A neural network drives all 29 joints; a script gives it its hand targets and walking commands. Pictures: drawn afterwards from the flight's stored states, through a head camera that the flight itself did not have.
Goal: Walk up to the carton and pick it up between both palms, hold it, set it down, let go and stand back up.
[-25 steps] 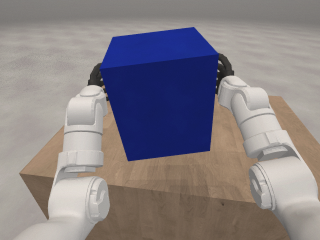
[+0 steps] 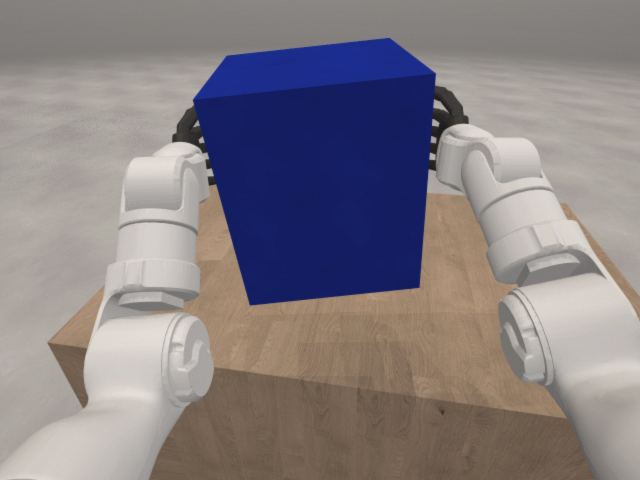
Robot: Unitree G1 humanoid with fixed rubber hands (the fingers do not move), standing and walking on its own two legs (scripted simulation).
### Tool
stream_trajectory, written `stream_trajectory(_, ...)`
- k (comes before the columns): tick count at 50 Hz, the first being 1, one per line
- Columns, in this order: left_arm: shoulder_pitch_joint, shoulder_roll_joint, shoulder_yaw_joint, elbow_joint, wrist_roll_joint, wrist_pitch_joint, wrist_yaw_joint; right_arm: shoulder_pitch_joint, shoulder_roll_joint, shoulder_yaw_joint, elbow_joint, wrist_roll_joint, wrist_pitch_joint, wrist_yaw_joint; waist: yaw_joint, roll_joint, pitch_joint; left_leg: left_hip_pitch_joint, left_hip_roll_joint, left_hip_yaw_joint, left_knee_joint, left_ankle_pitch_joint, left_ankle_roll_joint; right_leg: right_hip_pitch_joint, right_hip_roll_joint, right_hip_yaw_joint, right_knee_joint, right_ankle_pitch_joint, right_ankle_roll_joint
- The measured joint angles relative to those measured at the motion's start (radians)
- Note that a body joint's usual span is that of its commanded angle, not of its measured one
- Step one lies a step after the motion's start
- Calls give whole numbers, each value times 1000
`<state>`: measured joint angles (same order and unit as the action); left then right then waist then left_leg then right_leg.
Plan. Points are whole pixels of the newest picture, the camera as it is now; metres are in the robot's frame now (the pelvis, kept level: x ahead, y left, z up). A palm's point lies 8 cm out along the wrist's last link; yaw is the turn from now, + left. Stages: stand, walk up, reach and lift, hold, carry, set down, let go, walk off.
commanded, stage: hold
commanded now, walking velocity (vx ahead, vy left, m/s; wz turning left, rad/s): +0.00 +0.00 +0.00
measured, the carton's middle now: (321, 169) +0.40 +0.00 +0.28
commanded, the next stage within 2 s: none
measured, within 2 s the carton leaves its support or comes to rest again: neither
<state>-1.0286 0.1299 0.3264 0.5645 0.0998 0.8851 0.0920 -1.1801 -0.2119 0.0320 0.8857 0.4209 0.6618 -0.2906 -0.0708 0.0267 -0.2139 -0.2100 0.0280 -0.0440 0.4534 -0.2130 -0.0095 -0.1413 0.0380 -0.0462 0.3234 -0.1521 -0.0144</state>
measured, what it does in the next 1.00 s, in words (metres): stands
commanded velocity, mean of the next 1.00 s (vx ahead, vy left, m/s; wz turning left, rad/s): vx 0.00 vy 0.00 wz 0.00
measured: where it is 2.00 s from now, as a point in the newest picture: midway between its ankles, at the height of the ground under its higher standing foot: outside the picture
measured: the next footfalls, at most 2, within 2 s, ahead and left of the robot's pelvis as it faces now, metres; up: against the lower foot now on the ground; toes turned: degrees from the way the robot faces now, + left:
none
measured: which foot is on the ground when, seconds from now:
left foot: down 0.00-1.00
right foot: down 0.00-1.00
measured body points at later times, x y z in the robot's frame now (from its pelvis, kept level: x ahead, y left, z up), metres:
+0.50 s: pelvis +0.00 +0.00 +0.00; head -0.10 +0.01 +0.44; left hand +0.39 +0.16 +0.31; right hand +0.39 -0.15 +0.33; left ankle +0.02 +0.12 -0.74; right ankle +0.02 -0.11 -0.74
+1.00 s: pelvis +0.01 +0.00 +0.00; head -0.08 +0.02 +0.44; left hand +0.40 +0.16 +0.31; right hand +0.39 -0.15 +0.32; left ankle +0.02 +0.12 -0.74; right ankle +0.02 -0.11 -0.74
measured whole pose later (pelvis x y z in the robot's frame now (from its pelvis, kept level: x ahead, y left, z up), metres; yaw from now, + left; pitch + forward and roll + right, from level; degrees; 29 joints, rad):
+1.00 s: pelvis +0.01 +0.00 +0.00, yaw +0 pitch +0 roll -3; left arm -1.05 0.13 0.33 0.57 0.09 0.88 0.11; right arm -1.19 -0.23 0.05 0.89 0.45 0.69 -0.29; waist -0.08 0.03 -0.24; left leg -0.24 0.02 -0.07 0.47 -0.23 0.00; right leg -0.15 0.05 -0.03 0.30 -0.15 -0.01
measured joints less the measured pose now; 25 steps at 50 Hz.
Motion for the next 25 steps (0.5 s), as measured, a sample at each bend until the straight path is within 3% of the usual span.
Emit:
stream_trajectory(22, -79, 37, -1, 121, -11, -15, -14, -81, -3, -9, 100, -5, 10, -2, -1, -2, -28, -34, -5, -21, 8, 8, -3, -29, 2, -4, 7, 3, -2)
stream_trajectory(25, -97, 22, 32, 155, 25, -31, -25, -87, -3, -24, 116, -13, 12, -2, 6, -5, -16, -26, -5, -19, 1, 10, -2, -20, 3, 0, -4, 9, -3)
